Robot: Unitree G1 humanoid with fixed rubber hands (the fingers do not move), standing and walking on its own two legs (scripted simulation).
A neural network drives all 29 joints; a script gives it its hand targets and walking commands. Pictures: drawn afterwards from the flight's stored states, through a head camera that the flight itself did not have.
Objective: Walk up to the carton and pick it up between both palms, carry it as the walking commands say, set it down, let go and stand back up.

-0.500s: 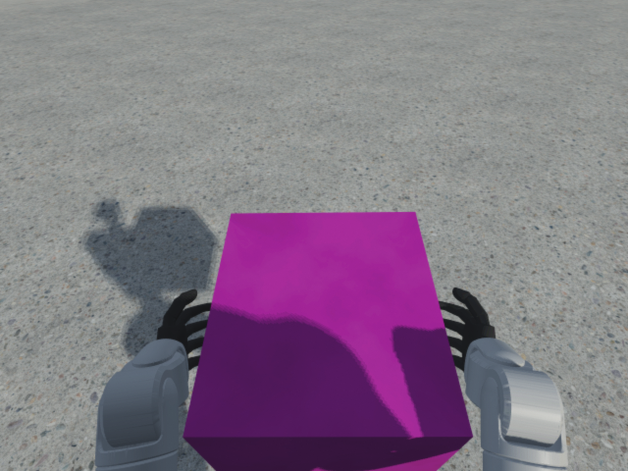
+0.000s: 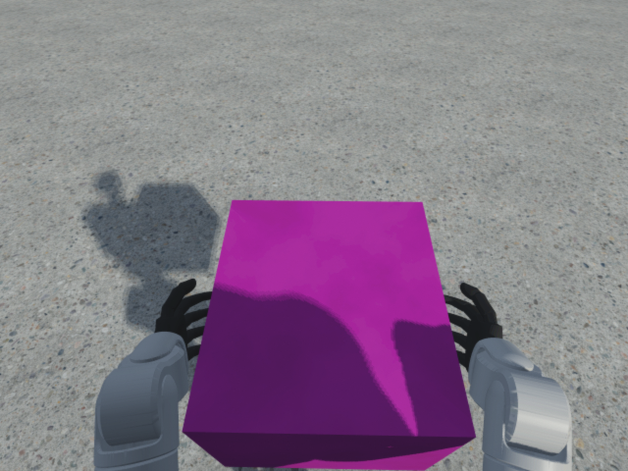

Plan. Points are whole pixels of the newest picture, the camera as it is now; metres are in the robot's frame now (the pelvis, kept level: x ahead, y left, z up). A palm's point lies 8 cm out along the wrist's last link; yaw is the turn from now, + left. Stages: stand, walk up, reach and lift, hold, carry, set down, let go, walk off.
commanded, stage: carry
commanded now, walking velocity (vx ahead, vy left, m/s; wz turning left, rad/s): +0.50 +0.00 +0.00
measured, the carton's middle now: (325, 331) +0.31 +0.01 +0.01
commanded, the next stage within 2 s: none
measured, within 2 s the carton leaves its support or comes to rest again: neither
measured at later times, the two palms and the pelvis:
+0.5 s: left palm (243, 159) +0.58 +0.16 +0.10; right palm (447, 162) +0.59 -0.20 +0.10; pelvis +0.34 -0.02 +0.01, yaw +2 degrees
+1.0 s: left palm (248, 78) +0.94 +0.21 +0.08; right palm (394, 80) +0.94 -0.14 +0.09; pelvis +0.69 +0.03 +0.02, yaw -1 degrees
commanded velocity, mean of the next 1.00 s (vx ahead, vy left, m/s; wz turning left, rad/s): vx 0.50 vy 0.00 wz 0.00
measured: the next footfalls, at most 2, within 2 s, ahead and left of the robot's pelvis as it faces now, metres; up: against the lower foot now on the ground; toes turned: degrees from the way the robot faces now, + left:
right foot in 0.46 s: +0.46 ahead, -0.12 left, +0.00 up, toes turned -13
left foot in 0.90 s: +0.81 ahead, +0.11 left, +0.00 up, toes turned +12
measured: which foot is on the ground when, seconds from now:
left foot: down 0.00-0.48, up 0.50-0.88, down 0.90-1.00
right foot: up 0.00-0.44, down 0.46-0.92, up 0.94-1.00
